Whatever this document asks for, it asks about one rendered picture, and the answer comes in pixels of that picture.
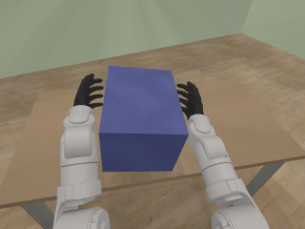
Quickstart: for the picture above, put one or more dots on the robot left upper arm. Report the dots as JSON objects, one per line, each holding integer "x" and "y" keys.
{"x": 84, "y": 218}

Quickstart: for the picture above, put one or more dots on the robot left hand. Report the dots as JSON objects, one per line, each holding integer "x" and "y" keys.
{"x": 83, "y": 96}

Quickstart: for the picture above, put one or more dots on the robot left forearm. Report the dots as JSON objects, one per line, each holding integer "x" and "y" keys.
{"x": 78, "y": 161}

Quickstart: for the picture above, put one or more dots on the table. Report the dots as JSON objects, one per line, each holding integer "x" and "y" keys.
{"x": 250, "y": 134}

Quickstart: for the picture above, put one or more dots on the robot right hand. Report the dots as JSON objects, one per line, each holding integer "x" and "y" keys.
{"x": 193, "y": 102}

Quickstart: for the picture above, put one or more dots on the carton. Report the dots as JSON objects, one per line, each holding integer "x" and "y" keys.
{"x": 142, "y": 126}

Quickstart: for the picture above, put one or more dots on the robot right upper arm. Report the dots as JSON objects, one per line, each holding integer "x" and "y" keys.
{"x": 242, "y": 216}

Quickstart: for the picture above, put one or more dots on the robot right forearm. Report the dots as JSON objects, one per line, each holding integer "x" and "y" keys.
{"x": 223, "y": 187}

